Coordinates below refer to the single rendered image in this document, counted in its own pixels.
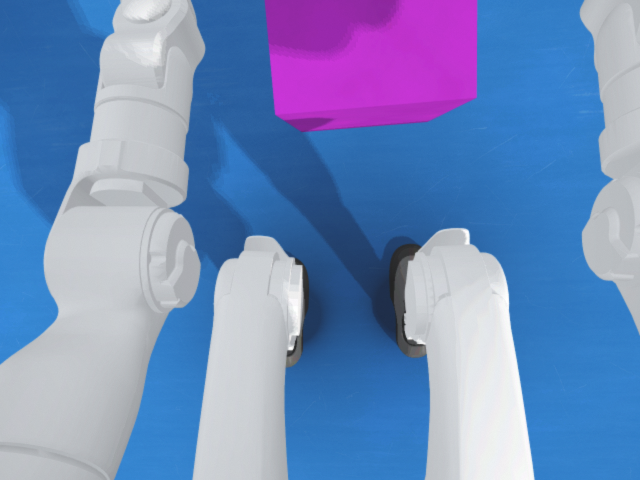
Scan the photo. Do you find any robot left thigh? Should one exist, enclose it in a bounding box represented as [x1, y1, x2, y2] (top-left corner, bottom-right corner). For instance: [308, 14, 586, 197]
[192, 251, 303, 480]

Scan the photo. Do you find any robot right upper arm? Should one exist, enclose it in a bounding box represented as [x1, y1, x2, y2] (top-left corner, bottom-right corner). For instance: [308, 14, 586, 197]
[582, 170, 640, 335]

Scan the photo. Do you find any robot left foot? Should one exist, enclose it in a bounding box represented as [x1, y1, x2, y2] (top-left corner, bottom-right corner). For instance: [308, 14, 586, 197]
[286, 258, 309, 368]

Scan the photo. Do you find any carton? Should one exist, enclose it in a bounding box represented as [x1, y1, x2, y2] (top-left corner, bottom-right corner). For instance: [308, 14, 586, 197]
[265, 0, 477, 132]

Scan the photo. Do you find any right robot forearm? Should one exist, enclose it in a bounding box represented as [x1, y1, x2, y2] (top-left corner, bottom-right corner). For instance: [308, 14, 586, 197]
[580, 0, 640, 179]

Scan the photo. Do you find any robot left upper arm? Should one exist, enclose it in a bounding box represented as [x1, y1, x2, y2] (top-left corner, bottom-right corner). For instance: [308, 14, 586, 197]
[0, 206, 201, 480]

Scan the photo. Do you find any left robot forearm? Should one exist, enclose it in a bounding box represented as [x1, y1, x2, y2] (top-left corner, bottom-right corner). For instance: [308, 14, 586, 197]
[44, 0, 205, 297]

